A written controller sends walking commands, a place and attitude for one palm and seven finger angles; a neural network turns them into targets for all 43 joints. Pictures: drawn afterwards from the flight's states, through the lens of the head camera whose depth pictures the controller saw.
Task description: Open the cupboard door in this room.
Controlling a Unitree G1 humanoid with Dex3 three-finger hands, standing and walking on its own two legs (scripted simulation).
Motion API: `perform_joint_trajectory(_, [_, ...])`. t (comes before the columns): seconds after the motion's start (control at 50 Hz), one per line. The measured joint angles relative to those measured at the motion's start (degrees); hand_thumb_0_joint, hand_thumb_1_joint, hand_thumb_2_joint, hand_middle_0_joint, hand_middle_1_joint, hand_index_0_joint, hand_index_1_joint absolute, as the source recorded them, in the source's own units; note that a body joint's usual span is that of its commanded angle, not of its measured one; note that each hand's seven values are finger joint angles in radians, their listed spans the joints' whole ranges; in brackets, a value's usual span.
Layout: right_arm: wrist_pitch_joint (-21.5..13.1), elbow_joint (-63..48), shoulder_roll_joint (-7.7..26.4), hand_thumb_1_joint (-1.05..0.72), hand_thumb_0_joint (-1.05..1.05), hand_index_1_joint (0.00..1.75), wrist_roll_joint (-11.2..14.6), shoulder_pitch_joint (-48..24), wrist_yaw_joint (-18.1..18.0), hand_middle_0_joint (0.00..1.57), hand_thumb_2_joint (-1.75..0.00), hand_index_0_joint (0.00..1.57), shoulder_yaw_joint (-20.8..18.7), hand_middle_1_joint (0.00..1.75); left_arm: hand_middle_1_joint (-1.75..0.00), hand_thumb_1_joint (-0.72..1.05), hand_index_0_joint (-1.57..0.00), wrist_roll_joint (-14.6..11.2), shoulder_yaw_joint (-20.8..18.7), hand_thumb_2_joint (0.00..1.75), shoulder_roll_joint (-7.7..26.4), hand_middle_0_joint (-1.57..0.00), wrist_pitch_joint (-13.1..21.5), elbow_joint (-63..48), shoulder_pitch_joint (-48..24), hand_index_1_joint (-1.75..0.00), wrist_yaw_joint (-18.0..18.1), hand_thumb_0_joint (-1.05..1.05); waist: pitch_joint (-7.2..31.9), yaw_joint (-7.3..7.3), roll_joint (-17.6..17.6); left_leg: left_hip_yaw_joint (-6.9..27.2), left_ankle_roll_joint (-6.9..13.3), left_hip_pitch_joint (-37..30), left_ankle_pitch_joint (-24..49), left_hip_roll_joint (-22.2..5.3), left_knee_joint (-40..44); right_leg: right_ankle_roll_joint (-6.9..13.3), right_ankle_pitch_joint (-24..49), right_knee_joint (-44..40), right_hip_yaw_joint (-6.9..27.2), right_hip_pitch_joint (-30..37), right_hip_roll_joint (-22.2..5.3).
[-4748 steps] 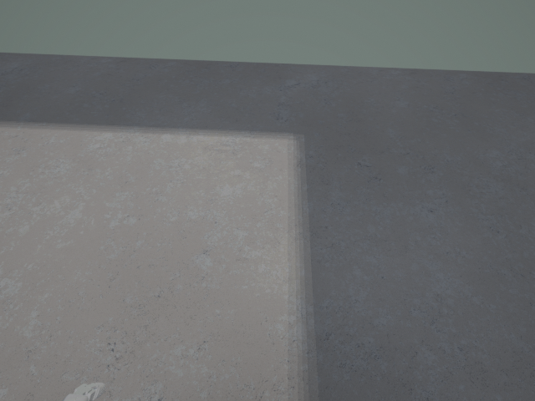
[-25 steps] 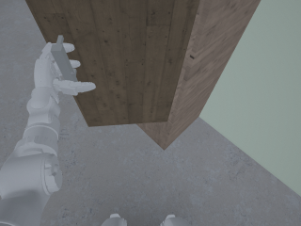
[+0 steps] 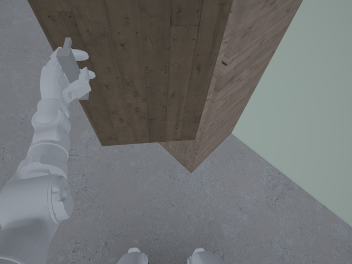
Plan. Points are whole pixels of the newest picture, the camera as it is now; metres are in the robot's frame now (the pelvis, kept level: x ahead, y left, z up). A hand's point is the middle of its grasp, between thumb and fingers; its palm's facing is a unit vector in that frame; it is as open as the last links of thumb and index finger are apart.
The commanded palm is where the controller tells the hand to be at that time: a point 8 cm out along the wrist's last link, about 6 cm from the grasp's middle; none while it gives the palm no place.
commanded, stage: pull the door open along its arc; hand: left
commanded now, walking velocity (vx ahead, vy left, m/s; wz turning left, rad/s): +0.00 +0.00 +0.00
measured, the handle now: (76, 70) +0.54 +0.20 +0.10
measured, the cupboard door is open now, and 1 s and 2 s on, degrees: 51 84 92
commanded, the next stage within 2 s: open thumb and fingers to let go in 1.22 s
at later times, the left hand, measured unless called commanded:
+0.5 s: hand (88, 103) +0.44 +0.16 +0.10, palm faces +0.03 -1.00 +0.02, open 5.9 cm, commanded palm +0.37 +0.21 +0.10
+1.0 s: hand (125, 151) +0.32 +0.08 +0.11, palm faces +0.46 -0.89 +0.01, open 5.9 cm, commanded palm +0.25 +0.11 +0.10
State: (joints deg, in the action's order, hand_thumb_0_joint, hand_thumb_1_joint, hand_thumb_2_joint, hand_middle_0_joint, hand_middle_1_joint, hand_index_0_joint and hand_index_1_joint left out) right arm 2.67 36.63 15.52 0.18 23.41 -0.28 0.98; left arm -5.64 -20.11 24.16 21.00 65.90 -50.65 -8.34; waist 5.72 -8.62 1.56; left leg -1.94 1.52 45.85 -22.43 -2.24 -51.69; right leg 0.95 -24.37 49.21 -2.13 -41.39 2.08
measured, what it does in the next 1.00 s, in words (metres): stands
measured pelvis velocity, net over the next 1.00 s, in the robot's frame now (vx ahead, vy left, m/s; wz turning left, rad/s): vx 0.02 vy -0.03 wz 0.05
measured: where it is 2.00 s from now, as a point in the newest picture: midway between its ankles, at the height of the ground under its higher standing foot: outside the picture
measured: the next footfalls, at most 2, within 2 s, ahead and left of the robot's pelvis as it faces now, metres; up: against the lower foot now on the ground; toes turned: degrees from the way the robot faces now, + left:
none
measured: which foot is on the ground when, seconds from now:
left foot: down 0.00-1.00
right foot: down 0.00-1.00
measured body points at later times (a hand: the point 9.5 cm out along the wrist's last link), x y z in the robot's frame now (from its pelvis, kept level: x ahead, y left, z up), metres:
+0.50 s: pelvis +0.02 +0.00 +0.01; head +0.07 +0.00 +0.46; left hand +0.43 +0.21 +0.10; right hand +0.07 -0.26 -0.10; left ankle +0.02 +0.10 -0.69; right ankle -0.01 -0.11 -0.69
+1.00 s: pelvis +0.02 -0.03 +0.02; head +0.02 -0.04 +0.47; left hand +0.29 +0.12 +0.11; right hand +0.21 -0.23 -0.07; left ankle +0.02 +0.10 -0.69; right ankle -0.01 -0.11 -0.69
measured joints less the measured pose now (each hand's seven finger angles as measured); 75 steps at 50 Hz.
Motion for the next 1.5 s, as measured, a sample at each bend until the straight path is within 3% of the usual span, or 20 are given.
perform_joint_trajectory(0.12, [0.2,-0.3,-0.2,-0.91,0.01,0.3,0.1,0.0,-0.1,0.2,-0.9,0.21,0.2,0.3,-1.35,0.73,-0.4,0.0,-0.1,0.83,0.3,-0.4,0.0,0.0,0.3,-1.34,0.0,0.01,0.0,-0.25,0.0,0.0,0.0,-0.3,0.0,-0.1,0.1,0.0,0.0,-0.2,0.1,0.3,0.1])
perform_joint_trajectory(0.28, [0.5,-0.9,-0.3,-0.91,0.01,0.3,0.2,0.4,0.4,0.2,-0.9,0.21,-0.4,0.3,-1.35,0.74,-0.4,-1.2,0.7,0.81,-1.3,-0.4,-0.8,-4.5,4.0,-1.35,0.7,0.01,0.5,0.57,0.1,-0.6,0.0,-1.4,-0.1,-0.2,0.8,0.0,0.1,-0.7,0.7,1.1,0.2])
perform_joint_trajectory(0.4, [1.1,-2.2,-0.5,-0.91,0.01,0.3,1.0,0.3,0.9,0.2,-0.9,0.21,-0.8,0.3,-1.35,0.73,-0.38,-3.5,2.1,0.77,-4.6,-0.38,-2.1,-14.1,12.9,-1.35,1.2,0.01,1.1,1.78,0.3,-1.5,0.1,-4.7,-0.3,-0.3,2.5,-0.1,0.1,-2.2,1.6,4.0,0.3])
perform_joint_trajectory(0.54, [0.1,-4.5,-1.1,-0.91,0.01,0.3,1.8,-1.6,1.4,0.2,-0.9,0.21,-1.2,0.3,-1.35,0.69,-0.36,-5.8,6.8,0.72,-10.1,-0.37,-4.7,-32.8,29.2,-1.35,2.1,0.01,1.7,3.77,0.4,-2.2,0.0,-9.9,-0.2,0.0,5.3,-0.2,0.2,-4.5,2.3,8.7,0.1])
perform_joint_trajectory(0.58, [-0.6,-4.9,-1.4,-0.91,0.01,0.3,1.7,-2.8,1.4,0.2,-0.9,0.2,-1.3,0.3,-1.35,0.68,-0.36,-6.4,8.6,0.7,-13.0,-0.37,-6.1,-38.4,33.4,-1.35,5.1,0.01,1.6,4.82,0.5,-2.3,-0.1,-11.3,-0.2,0.0,5.9,-0.2,0.2,-5.0,2.4,10.1,0.1])
perform_joint_trajectory(0.62, [-1.2,-5.1,-1.8,-0.91,0.01,0.3,1.2,-4.5,1.7,0.2,-0.9,0.2,-1.3,0.3,-1.35,0.67,-0.37,-5.7,10.4,0.7,-16.7,-0.37,-7.2,-43.4,36.7,-1.35,10.5,0.02,1.4,5.64,0.3,-2.2,-0.1,-12.4,0.0,0.3,6.3,-0.1,0.1,-5.2,2.3,11.1,-0.2])
perform_joint_trajectory(0.76, [-0.4,-6.4,-3.4,-0.91,0.01,0.3,-1.4,-10.6,2.5,0.2,-0.9,0.2,-0.6,0.3,-1.35,0.67,-0.38,2.5,19.0,0.72,-24.8,-0.36,-12.5,-54.7,44.3,-1.34,28.9,0.01,0.9,7.36,0.0,-1.0,-0.7,-14.8,0.5,1.2,6.9,0.4,-0.6,-4.6,1.1,13.6,-0.9])
perform_joint_trajectory(0.86, [1.2,-6.8,-4.7,-0.91,0.01,0.3,-2.4,-13.2,1.9,0.2,-0.9,0.2,0.0,0.3,-1.35,0.68,-0.38,5.8,23.8,0.74,-28.1,-0.35,-16.2,-58.5,47.9,-1.34,36.7,0.0,0.5,7.87,0.1,0.3,-1.3,-17.0,0.8,1.4,7.6,1.0,-0.8,-5.2,-0.2,16.2,-1.0])
perform_joint_trajectory(0.94, [2.2,-6.6,-5.2,-0.91,0.01,0.3,-2.9,-13.7,1.5,0.2,-0.9,0.21,0.3,0.3,-1.35,0.68,-0.38,7.9,26.5,0.75,-29.9,-0.34,-17.9,-60.5,50.4,-1.34,40.3,0.0,0.3,7.99,0.0,1.2,-1.8,-18.4,1.1,1.4,8.2,1.5,-0.9,-5.8,-1.1,17.8,-1.0])
perform_joint_trajectory(1.04, [2.9,-6.1,-5.3,-0.91,0.01,0.3,-3.1,-13.0,1.2,0.2,-0.9,0.21,-0.1,0.3,-1.34,0.68,-0.37,9.0,29.1,0.73,-30.7,-0.33,-18.6,-63.6,54.3,-1.34,41.2,0.0,-0.1,8.07,0.1,1.9,-2.4,-19.7,1.4,1.3,8.9,2.1,-1.0,-6.3,-1.8,19.3,-0.9])
perform_joint_trajectory(1.26, [1.3,-5.8,-4.5,-0.91,0.02,0.3,-2.5,-11.1,2.1,0.2,-0.9,0.2,-0.5,0.3,-1.32,0.66,-0.36,7.9,37.4,0.69,-26.3,-0.32,-19.7,-75.3,67.7,-1.34,36.7,0.0,-0.6,6.53,1.4,2.3,-3.2,-22.2,0.9,0.8,9.3,3.0,-1.7,-6.5,-2.1,21.7,-0.2])
perform_joint_trajectory(1.34, [0.5,-4.9,-4.1,-0.91,0.02,0.3,-2.9,-12.0,1.6,0.2,-0.9,0.2,-0.3,0.3,-1.32,0.65,-0.37,7.7,37.5,0.72,-26.4,-0.33,-19.6,-74.1,66.4,-1.34,38.0,0.0,-0.8,6.7,1.6,3.0,-3.3,-22.0,0.8,0.9,8.7,3.2,-2.0,-6.0,-2.8,21.8,-0.3])
perform_joint_trajectory(1.5, [-0.2,-4.3,-4.2,-0.91,0.02,0.3,-3.1,-13.8,1.1,0.2,-0.9,0.2,-0.5,0.3,-1.32,0.56,-0.37,8.2,34.5,0.74,-28.6,-0.36,-18.9,-68.7,60.6,-1.32,39.7,0.0,-1.0,8.37,1.2,3.8,-3.4,-20.9,1.8,1.4,8.9,3.4,-1.8,-5.4,-3.6,20.7,-0.8])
